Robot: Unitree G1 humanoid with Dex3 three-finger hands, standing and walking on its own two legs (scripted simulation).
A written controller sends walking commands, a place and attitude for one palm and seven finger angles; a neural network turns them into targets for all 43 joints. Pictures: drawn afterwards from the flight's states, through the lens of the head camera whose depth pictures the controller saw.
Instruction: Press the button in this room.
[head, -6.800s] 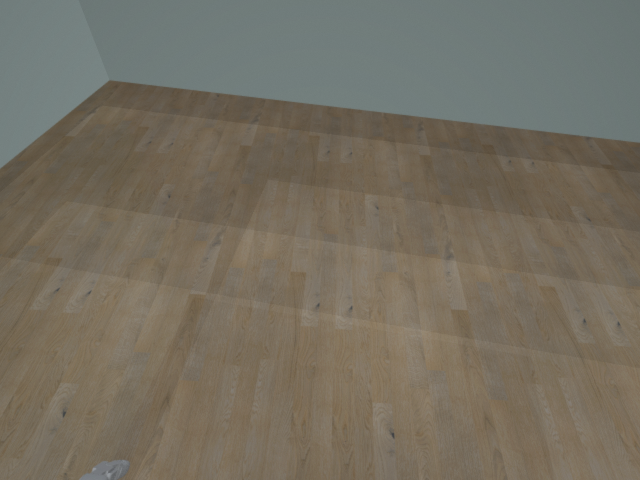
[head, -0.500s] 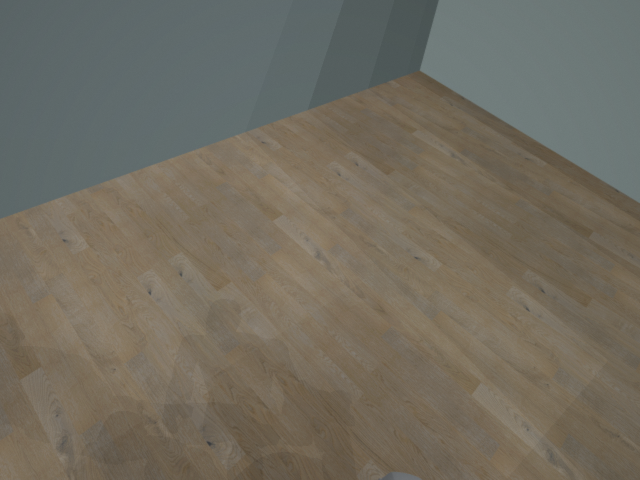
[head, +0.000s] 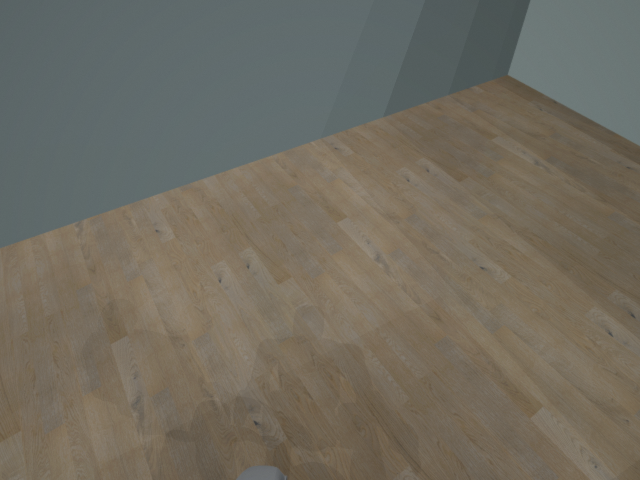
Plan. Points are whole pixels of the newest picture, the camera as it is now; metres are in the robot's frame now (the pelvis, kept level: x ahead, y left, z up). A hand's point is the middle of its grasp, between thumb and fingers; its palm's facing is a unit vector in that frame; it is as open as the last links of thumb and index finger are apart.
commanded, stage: turn or walk to find it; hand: left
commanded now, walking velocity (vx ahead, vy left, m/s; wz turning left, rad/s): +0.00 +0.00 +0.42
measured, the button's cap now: out of the picture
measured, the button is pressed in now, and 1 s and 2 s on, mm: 0 0 0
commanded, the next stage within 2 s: none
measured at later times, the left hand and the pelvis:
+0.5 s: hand out of the picture -0.01 +0.27 -0.17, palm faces +0.25 -0.94 -0.25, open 7.4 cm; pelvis -0.02 +0.05 +0.00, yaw +11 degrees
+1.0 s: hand out of the picture -0.06 +0.19 -0.15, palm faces +0.44 -0.86 -0.26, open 7.3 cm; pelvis -0.04 -0.01 +0.00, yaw +25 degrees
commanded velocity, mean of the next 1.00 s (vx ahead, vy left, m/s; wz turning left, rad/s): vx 0.00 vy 0.00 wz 0.42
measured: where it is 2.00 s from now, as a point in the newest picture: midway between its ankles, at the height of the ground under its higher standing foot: outside the picture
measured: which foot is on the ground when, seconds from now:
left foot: up 0.00-0.22, down 0.24-0.70, up 0.72-1.00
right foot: down 0.00-0.24, up 0.26-0.66, down 0.68-1.00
